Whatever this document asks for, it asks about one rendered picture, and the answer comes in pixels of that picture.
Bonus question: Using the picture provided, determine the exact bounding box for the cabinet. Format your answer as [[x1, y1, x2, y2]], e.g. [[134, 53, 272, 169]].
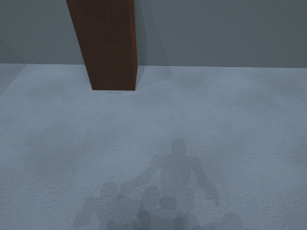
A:
[[66, 0, 138, 91]]

